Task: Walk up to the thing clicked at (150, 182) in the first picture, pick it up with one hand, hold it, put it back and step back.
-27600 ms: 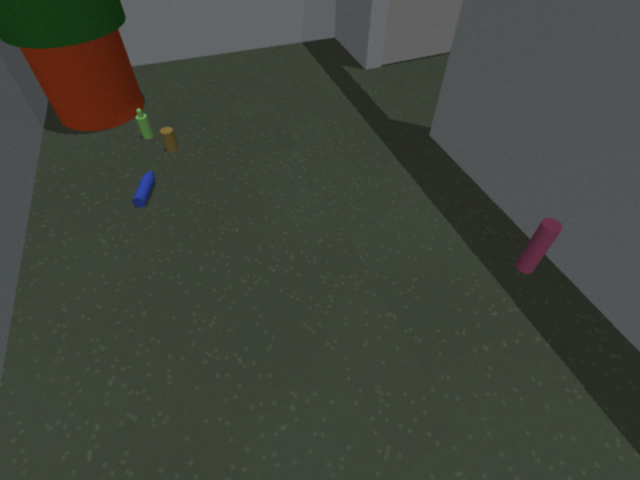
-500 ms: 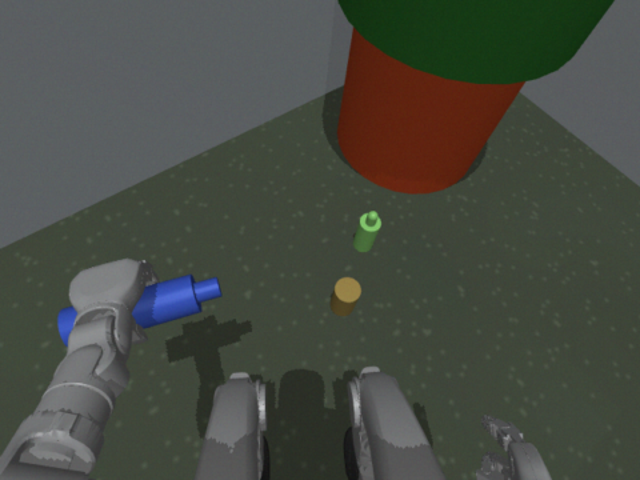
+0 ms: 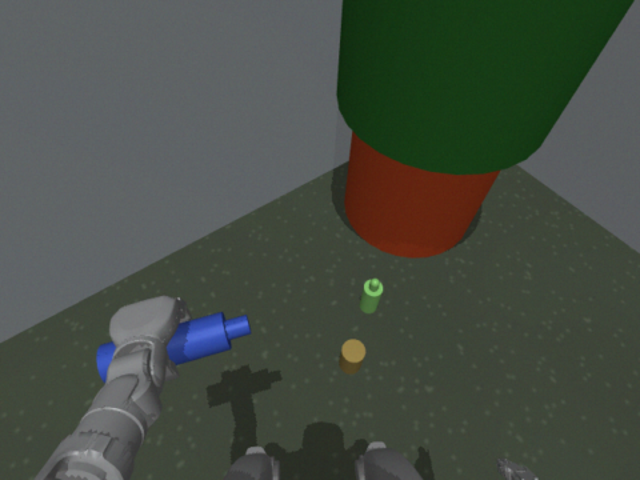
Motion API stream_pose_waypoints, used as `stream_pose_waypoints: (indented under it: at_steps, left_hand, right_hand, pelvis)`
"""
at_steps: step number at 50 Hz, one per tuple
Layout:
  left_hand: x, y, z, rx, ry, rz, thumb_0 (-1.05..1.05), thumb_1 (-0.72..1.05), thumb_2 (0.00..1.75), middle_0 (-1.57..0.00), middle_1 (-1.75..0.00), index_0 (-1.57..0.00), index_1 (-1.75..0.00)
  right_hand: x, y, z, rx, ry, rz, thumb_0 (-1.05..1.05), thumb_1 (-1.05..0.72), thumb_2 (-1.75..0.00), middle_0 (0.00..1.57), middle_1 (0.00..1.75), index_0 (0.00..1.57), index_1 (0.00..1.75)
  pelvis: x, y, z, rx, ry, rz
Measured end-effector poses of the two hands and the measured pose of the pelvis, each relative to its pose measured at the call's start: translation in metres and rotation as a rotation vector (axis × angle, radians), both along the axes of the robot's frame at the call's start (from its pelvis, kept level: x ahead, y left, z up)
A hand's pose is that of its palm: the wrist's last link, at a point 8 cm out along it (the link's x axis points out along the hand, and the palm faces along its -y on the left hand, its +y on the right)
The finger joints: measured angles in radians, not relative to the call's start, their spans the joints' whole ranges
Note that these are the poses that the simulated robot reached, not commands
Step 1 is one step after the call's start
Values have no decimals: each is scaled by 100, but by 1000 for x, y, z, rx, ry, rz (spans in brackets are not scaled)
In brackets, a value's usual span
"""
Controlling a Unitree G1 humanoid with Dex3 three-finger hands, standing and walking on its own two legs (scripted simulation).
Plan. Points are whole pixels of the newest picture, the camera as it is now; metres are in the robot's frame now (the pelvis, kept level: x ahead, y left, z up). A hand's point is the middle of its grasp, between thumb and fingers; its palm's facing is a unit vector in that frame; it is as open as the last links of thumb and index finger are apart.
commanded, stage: lift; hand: left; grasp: from above
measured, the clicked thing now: (179, 343) +0.34 +0.20 -0.12
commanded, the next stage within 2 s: hold in 0.28 s
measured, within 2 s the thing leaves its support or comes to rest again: neither
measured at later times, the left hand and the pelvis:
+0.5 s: hand (151, 323) +0.34 +0.22 -0.03, palm faces -0.42 -0.13 -0.90, open 8.7 cm; pelvis +0.03 +0.00 +0.05, yaw +0 degrees
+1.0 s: hand (140, 323) +0.33 +0.22 +0.00, palm faces -0.42 -0.12 -0.90, open 8.6 cm; pelvis +0.02 +0.00 +0.06, yaw +0 degrees
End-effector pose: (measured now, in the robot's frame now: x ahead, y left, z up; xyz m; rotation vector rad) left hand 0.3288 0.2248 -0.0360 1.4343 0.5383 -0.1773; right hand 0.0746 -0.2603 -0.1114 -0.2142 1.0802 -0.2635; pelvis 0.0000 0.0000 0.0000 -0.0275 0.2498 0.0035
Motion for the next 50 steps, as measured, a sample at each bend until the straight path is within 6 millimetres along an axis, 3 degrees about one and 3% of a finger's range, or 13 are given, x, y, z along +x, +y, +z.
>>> stream_pose_waypoints:
  at_steps: [8,17,34,50]
  left_hand:
    - [10,1,29,8,4,23,0,18,31,-88,-30,-88,-30]
    - [11,-3,46,-3,9,13,0,18,33,-88,-29,-88,-30]
    - [18,-3,78,18,-14,6,0,19,30,-89,-28,-89,-28]
    - [2,-4,93,22,-14,-17,0,18,30,-91,-26,-91,-27]
  right_hand:
    - [11,0,22,21,-15,-1,1,-89,-90,21,30,20,30]
    - [28,0,38,32,-40,14,1,-89,-90,21,30,20,30]
    - [51,2,54,52,-95,29,1,-89,-90,21,30,20,30]
    - [57,7,65,69,-135,61,1,-89,-90,21,30,20,30]
  pelvis:
    - [12,-1,22,9,-44,-1]
    - [23,-1,37,14,-78,1]
    - [29,1,52,20,-135,-4]
    - [22,2,59,22,-186,-5]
